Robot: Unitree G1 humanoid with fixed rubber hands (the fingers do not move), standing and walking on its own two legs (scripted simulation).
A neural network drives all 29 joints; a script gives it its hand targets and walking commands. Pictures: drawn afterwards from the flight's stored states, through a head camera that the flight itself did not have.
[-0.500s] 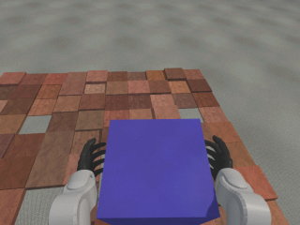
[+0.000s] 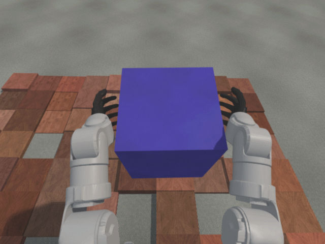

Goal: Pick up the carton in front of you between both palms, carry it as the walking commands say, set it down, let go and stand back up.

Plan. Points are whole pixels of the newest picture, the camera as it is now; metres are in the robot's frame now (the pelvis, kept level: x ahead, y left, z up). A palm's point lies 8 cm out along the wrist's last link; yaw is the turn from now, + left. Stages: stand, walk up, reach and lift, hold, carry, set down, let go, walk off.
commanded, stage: carry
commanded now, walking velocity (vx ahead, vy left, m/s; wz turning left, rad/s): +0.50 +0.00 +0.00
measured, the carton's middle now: (167, 129) +0.39 +0.01 +0.07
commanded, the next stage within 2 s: none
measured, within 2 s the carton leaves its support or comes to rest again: neither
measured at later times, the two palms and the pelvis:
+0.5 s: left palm (123, 52) +0.68 +0.16 +0.12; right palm (211, 47) +0.72 -0.15 +0.12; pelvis +0.36 -0.02 +0.02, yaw -1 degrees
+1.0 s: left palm (130, 1) +1.02 +0.17 +0.16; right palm (202, 2) +0.99 -0.13 +0.18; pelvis +0.67 +0.06 +0.05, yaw -3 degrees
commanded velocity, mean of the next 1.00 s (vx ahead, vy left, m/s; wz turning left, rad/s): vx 0.50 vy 0.00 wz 0.00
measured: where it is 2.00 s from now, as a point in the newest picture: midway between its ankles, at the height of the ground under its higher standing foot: (165, 103)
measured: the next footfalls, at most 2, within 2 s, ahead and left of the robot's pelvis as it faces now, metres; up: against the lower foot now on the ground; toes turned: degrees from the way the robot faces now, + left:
right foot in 0.30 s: +0.41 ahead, -0.11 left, +0.01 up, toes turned -6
left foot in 0.68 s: +0.68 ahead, +0.12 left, +0.03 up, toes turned +4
